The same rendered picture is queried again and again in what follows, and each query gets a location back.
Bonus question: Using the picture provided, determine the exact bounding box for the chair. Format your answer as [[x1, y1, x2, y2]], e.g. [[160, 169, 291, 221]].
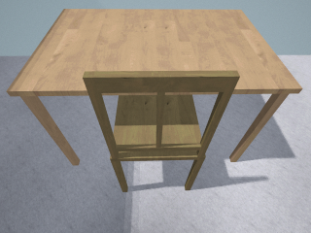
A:
[[83, 70, 240, 192]]

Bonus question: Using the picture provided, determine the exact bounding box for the table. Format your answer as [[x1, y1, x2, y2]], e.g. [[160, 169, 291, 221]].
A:
[[7, 9, 303, 166]]

